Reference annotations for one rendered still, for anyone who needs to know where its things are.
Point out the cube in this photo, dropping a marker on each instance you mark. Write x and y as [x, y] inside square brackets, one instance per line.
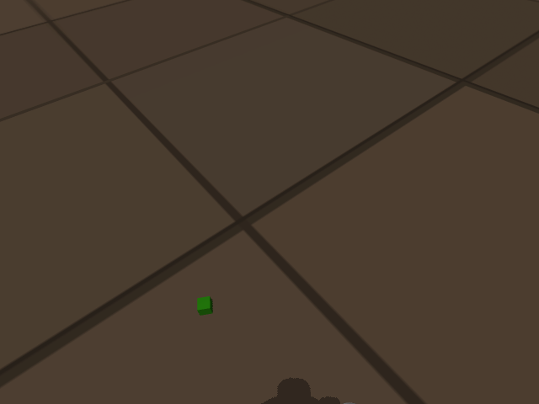
[204, 305]

